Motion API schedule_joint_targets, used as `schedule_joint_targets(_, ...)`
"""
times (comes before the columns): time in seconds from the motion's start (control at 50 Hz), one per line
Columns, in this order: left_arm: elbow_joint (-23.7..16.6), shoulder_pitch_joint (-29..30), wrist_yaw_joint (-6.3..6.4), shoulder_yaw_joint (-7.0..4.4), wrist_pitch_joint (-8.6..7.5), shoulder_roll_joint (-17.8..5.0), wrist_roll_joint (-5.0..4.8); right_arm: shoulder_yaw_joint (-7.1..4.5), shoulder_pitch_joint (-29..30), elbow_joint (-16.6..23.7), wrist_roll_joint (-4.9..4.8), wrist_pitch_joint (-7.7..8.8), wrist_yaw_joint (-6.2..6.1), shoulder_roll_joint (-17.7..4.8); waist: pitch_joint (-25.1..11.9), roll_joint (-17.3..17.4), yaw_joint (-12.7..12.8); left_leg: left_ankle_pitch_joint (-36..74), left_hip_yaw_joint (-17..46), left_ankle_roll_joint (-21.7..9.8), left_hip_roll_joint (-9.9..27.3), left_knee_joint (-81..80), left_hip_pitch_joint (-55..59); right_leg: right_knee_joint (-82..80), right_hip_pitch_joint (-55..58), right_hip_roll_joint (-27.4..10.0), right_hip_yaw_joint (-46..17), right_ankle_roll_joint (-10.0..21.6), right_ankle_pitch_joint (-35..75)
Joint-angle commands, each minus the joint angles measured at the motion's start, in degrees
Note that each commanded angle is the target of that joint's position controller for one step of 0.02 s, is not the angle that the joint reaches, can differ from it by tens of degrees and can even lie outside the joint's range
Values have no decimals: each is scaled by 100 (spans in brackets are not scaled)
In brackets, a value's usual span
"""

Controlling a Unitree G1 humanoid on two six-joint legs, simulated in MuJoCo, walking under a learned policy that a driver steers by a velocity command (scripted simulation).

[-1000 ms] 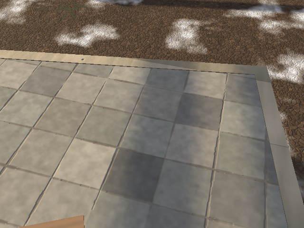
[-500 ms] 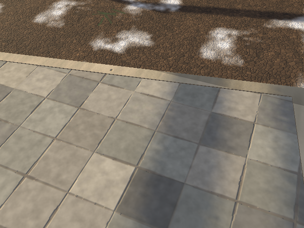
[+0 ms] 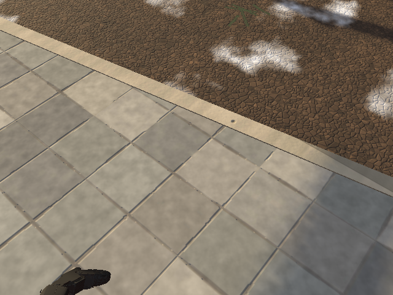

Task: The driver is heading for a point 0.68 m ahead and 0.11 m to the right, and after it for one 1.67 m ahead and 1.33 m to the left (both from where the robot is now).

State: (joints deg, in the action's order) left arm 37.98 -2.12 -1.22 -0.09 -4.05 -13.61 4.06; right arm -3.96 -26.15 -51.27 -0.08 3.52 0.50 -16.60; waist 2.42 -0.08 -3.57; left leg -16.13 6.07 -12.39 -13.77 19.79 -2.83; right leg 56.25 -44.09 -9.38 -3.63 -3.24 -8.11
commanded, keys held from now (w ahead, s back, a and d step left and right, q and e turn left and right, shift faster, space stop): w+shift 0.30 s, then w+e+shift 0.18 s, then q+shift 0.52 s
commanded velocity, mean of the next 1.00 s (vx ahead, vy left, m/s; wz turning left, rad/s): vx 0.69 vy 0.00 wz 0.32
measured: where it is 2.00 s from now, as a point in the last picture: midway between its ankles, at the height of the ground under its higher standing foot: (164, 199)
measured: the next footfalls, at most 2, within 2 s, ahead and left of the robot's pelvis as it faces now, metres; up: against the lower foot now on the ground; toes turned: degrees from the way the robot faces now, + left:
right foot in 0.20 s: +0.40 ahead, -0.11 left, +0.00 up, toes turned +6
left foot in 0.62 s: +0.80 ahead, +0.13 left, +0.00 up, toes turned +4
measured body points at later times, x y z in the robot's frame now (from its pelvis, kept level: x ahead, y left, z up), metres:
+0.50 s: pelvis +0.47 -0.01 +0.01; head +0.50 +0.00 +0.46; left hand +0.33 +0.23 -0.12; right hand +0.75 -0.19 -0.05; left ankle +0.64 +0.16 -0.68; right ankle +0.36 -0.11 -0.73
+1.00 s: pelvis +0.79 +0.05 +0.01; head +0.82 +0.07 +0.45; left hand +0.99 +0.34 -0.04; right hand +0.92 -0.24 -0.10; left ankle +0.76 +0.13 -0.73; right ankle +0.96 -0.02 -0.71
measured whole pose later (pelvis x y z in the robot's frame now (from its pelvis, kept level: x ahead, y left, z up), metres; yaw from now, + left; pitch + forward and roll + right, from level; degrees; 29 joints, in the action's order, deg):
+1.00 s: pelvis +0.79 +0.05 +0.01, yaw +21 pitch +2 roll +0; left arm 32.9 3.4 2.2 -1.4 -3.2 -14.3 -0.6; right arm -4.5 -20.1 -44.3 -2.4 -1.3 -2.9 -17.9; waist 2.4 -2.0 -5.3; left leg -13.2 13.9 -4.0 -10.0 27.6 -14.4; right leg 32.4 -29.7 4.9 -10.7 -5.3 -6.5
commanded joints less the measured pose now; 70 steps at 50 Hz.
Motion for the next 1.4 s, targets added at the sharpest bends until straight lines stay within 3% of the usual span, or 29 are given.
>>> schedule_joint_targets(0.02, -488, 515, -98, 34, -30, -199, -61, -97, -207, 319, -70, 191, -13, -595, 344, 105, -70, 3539, 1139, 98, 1216, -1010, -1305, -1304, 1134, 529, 813, 141, 1571)
schedule_joint_targets(0.1, -641, 923, -56, 47, -74, -376, -181, -53, -508, 141, -29, 218, -104, -646, 1, 302, -252, 5868, 941, 378, 1476, -701, 325, -2429, 1433, 1005, 989, 566, 1674)
schedule_joint_targets(0.16, -288, -541, 126, -244, -83, -1081, -309, -164, -144, 165, 151, 228, -170, -1179, -931, 654, 656, 7406, 1047, 556, 1890, 1020, 966, -2666, 3100, 1269, 620, 817, 754)
schedule_joint_targets(0.2, 324, -2922, 357, -488, -26, -1497, -272, -119, 626, 377, 254, 234, -125, -952, -1807, 276, 1847, 5318, 601, 458, 1487, 4101, -508, -2446, 5585, 415, 4, 1117, -635)
schedule_joint_targets(0.22, 421, -2705, 302, -573, -63, -1807, -17, 130, -463, 532, -78, 216, -72, 110, -2214, -1753, 816, -950, 152, 828, 532, 6417, -3016, -2721, 7221, -1479, -3322, 2182, -1137)
schedule_joint_targets(0.24, 372, -2488, 156, -543, -32, -1259, -139, 160, -35, 502, 58, 245, -103, -368, -2049, -749, 1102, -700, 233, 584, 759, 6495, -3595, -3685, 6743, -1198, -4329, 2163, -2318)
schedule_joint_targets(0.28, 504, -1823, 73, -415, -97, -569, -149, 154, 902, 705, 152, 212, -20, -445, -476, 251, 754, 61, 185, 512, 1224, 5999, -3800, -4187, 4967, -819, -2914, 1916, -2167)
schedule_joint_targets(0.32, 852, -2105, 72, -299, -167, -267, -140, 216, 1192, 924, 238, 127, 115, -219, -21, 72, 463, -46, 169, 539, 1383, 5788, -3688, -4425, 3991, -367, -2114, 1721, -1469)
schedule_joint_targets(0.4, 1104, -2342, 39, -338, -306, -542, -356, 398, 2033, 1494, 441, 104, 229, -59, 477, -272, 205, 291, -340, 894, 1916, 4434, -4069, -5121, 3119, 61, -1496, 1784, -656)
schedule_joint_targets(0.48, 1070, -2434, 65, -468, -352, -935, -470, 557, 2934, 1757, 217, 200, 361, 42, 503, -221, 379, 2110, -844, 1136, 1606, 1951, -1979, -5543, 2039, 453, -766, 1554, 1284)
schedule_joint_targets(0.52, 1220, -2745, 18, -495, -343, -1125, -499, 536, 3032, 1677, 207, 206, 273, -14, 489, -170, 559, 2486, -1119, 1004, 1386, 1399, -2101, -5262, 3187, 363, -435, 1370, 3112)
schedule_joint_targets(0.56, 1452, -3145, 26, -474, -310, -1165, -471, 465, 2865, 1582, 297, 278, 152, -167, 66, -370, 642, 2301, -1339, 779, 1014, 890, -1805, -4342, 4298, 400, -163, 1048, 4740)
schedule_joint_targets(0.6, 1507, -2975, 163, -481, -193, -1259, -430, 301, 1108, 987, 300, 339, 27, -446, -840, -759, -226, 2673, -1177, 526, 988, 584, -160, -2216, 4385, 509, 185, 698, 5120)
schedule_joint_targets(0.62, 1233, -2458, 206, -389, -162, -986, -459, 8, 378, 940, -198, 312, -49, -1054, -1777, -747, -791, 3766, -166, 275, 1914, 992, 1333, -685, 3504, 476, -5, 506, 4213)
schedule_joint_targets(0.64, 1150, -3048, 166, -188, -217, -121, -153, 29, 22, 684, -44, 257, -29, -1470, -2591, 1473, -120, 6727, 1502, -369, 3185, 1669, 3116, 1612, 1848, 1430, 168, 136, -2241)
schedule_joint_targets(0.66, 1283, -3748, 69, -155, -287, -356, -490, 28, -129, 586, 18, 218, 102, -1184, -3611, 1392, -114, 6164, 3128, -1157, 3740, 1170, 3941, 2748, 927, 1473, -639, 101, -2864)
schedule_joint_targets(0.68, 1062, -3010, 84, -241, -327, -810, -600, -18, 519, 816, -17, 120, 112, -997, -2950, 672, -146, 5709, 2677, -1051, 3360, 869, 3198, 2654, 642, 1102, -577, 61, -2526)
schedule_joint_targets(0.7, 660, -2067, 164, -267, -363, -959, -571, -5, 1213, 1030, -117, 89, 98, -849, -1870, 223, -59, 5490, 2077, -827, 2985, 662, 2140, 2305, 385, 952, -361, 61, -2211)
schedule_joint_targets(0.74, 392, -1467, 298, -340, -334, -964, -395, -32, 1417, 1087, -85, 85, 53, -854, -954, -370, 244, 5347, 1708, -646, 2547, 118, 419, 1947, 641, 892, -249, -15, -1797)
schedule_joint_targets(0.8, 75, -1460, 314, -301, -153, -636, -413, -57, 1383, 1103, -73, -20, -42, -716, -753, 115, 672, 5292, 1310, -593, 2237, -46, -761, 890, 1143, 842, -293, -114, -1633)
schedule_joint_targets(0.86, -238, -845, 373, -256, -59, -481, -395, -165, 1283, 1144, -126, -179, -191, -983, -991, 351, 595, 5324, 1031, -243, 1744, 97, -1607, -789, 2044, 1411, 43, -163, -393)
schedule_joint_targets(0.98, -792, 1, 376, -405, 96, -715, -502, -233, 1275, 1281, -256, -409, -407, -919, -861, 796, 564, 2811, 2180, 428, 1493, 438, -1472, -2545, 2786, 1617, -575, -257, 272)
schedule_joint_targets(1.02, -693, -308, 334, -505, 20, -860, -522, -212, 1527, 1437, -256, -408, -454, -714, -767, 736, 760, 1913, 2346, 637, 1342, 1000, -1354, -3500, 3261, 1231, -656, -67, 1066)
schedule_joint_targets(1.06, -831, -444, 375, -478, 87, -926, -345, -68, 367, 1367, -112, -446, -402, -88, -1429, -972, 146, -2651, 1113, 1076, 274, 3440, -2723, -3044, 5163, -811, -2145, 910, 4103)
schedule_joint_targets(1.08, -928, -368, 329, -468, 146, -850, -186, -186, -311, 1443, -174, -421, -310, -626, -1900, -1901, -183, -2725, 810, 1255, 573, 4465, -3045, -3523, 4915, -1922, -3626, 1779, 3250)
schedule_joint_targets(1.12, -1081, 202, 297, -405, 185, -353, -335, -486, 283, 1244, -232, -617, -314, -1380, -783, -655, 0, -1617, 357, 1765, 1170, 5524, -3261, -3624, 3828, -967, -2176, 1639, 1674)
schedule_joint_targets(1.14, -1111, 279, 287, -401, 227, -373, -351, -509, 382, 1229, -233, -719, -350, -1296, -689, -332, 8, -1355, 277, 1847, 1233, 5808, -3153, -3662, 3505, -646, -1690, 1491, 1261)
schedule_joint_targets(1.24, -863, 103, 352, -513, 293, -580, -288, -315, 946, 1667, -260, -700, -318, -594, -597, -671, 204, -568, -263, 2031, 1618, 5582, -3369, -3918, 3436, -316, -401, 1676, 1423)
schedule_joint_targets(1.4, -660, -5, 235, -790, 383, -1111, -386, -241, 1557, 1965, -190, -831, -54, -585, -828, -815, 346, -489, -709, 1755, 2060, 3412, -2372, -3946, 3615, -836, 458, 1649, 1139)
Velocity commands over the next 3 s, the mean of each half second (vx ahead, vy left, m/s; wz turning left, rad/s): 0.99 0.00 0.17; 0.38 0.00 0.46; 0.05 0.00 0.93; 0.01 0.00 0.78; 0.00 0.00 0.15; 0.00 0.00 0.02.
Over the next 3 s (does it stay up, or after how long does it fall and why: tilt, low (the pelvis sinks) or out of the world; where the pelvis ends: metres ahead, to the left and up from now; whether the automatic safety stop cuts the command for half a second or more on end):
stays up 0.80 0.12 0.00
